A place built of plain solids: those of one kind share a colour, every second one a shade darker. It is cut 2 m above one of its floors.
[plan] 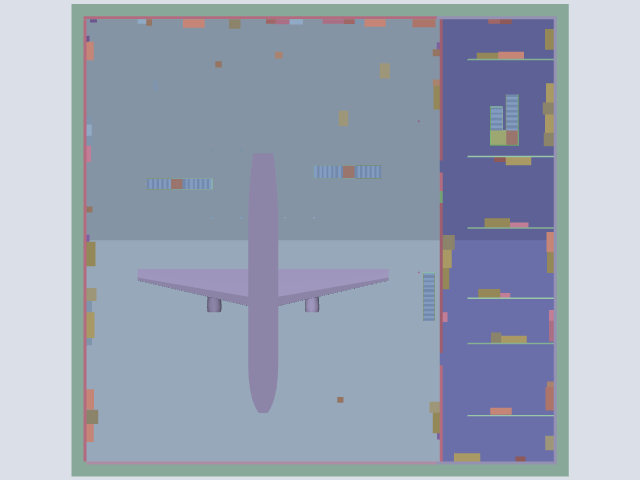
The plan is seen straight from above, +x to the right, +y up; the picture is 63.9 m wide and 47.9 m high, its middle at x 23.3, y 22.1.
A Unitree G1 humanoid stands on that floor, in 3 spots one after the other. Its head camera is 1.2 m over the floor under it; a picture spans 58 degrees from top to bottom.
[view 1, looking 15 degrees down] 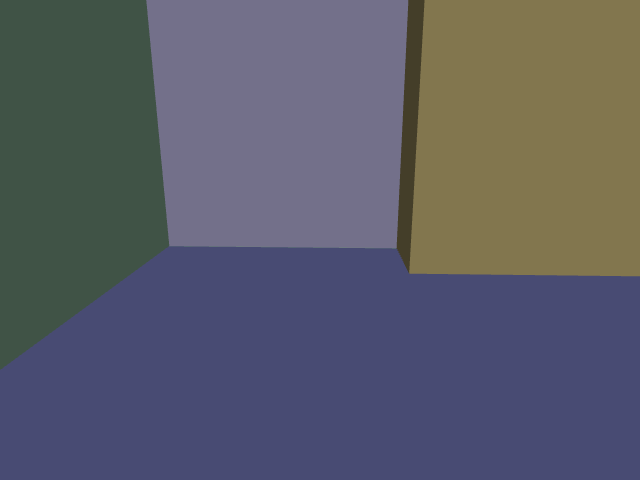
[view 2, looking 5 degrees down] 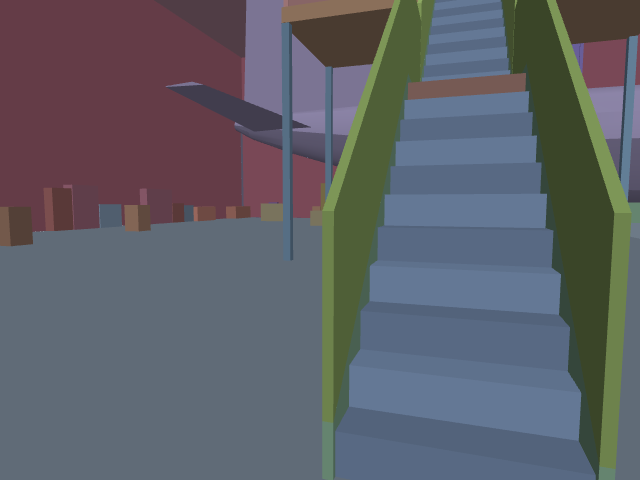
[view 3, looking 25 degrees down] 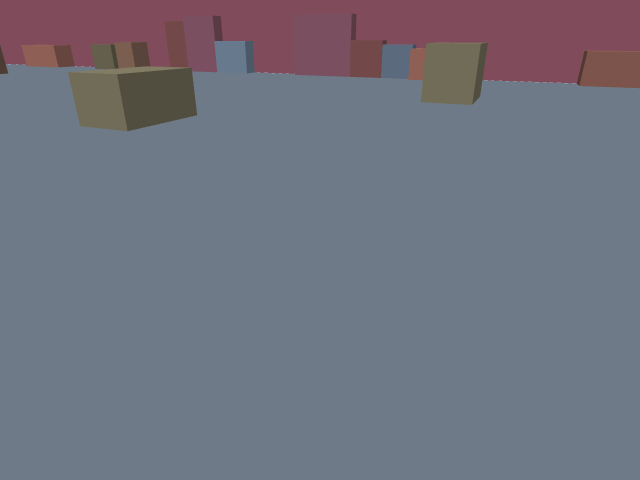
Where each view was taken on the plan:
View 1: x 42.45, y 38.36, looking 2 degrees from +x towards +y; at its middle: wall_annex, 4.33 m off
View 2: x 4.29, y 27.69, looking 18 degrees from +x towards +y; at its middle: floor_bay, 13.77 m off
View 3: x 31.13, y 28.89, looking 114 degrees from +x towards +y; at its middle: floor_bay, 2.84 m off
